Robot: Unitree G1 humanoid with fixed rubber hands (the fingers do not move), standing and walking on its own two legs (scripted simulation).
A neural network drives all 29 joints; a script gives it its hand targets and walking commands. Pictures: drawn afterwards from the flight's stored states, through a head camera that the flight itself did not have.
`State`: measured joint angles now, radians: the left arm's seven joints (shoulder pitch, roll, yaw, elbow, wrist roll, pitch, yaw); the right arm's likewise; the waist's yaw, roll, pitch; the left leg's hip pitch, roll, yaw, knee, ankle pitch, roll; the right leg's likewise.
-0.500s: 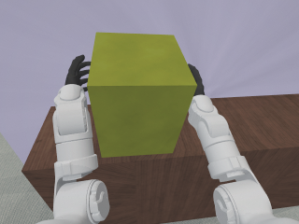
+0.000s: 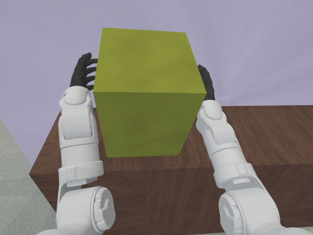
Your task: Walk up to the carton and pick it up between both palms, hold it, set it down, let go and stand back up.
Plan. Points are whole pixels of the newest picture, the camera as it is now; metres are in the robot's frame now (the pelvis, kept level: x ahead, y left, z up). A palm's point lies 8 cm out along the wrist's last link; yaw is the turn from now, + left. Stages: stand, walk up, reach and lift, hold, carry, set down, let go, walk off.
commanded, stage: set down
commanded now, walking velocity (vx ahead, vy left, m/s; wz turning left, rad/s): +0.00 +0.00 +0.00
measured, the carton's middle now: (144, 97) +0.40 +0.03 +0.19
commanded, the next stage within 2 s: none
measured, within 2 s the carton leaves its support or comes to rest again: neither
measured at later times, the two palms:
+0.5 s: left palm (92, 99) +0.40 +0.16 +0.19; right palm (203, 108) +0.39 -0.13 +0.16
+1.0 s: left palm (96, 102) +0.42 +0.16 +0.16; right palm (200, 110) +0.40 -0.13 +0.14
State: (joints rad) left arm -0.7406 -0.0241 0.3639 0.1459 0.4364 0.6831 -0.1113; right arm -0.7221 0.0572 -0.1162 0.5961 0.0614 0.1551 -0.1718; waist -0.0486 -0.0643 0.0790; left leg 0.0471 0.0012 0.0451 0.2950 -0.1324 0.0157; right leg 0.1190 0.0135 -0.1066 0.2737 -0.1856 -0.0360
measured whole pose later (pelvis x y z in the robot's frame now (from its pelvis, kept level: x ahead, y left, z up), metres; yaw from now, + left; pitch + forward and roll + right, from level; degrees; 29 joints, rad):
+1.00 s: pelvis +0.02 +0.01 +0.00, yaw -1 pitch -6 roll +0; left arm -0.74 -0.04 0.37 0.49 0.37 0.38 -0.02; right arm -0.71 0.07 -0.30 0.84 -0.11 -0.11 -0.13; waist -0.01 -0.06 0.08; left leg -0.04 0.01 0.08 0.32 -0.17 0.02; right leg 0.05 0.01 -0.10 0.25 -0.19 -0.02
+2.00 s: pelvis +0.04 +0.01 +0.00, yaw -2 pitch +1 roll +0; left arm -0.88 -0.03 0.53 0.85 0.40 0.17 -0.02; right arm -0.80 0.15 -0.64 0.90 -0.39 -0.12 -0.06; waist 0.05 -0.04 0.01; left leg -0.15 0.01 0.11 0.30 -0.16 0.02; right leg -0.09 0.01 -0.09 0.25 -0.19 -0.02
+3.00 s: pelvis +0.04 +0.01 +0.00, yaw -3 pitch +8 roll +0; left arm -0.93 -0.02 0.61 1.00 0.44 0.02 -0.02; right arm -0.81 0.18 -0.77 0.89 -0.52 -0.16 -0.04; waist 0.06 -0.03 -0.03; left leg -0.30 0.02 0.13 0.30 -0.15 0.03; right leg -0.24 0.01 -0.09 0.27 -0.17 -0.02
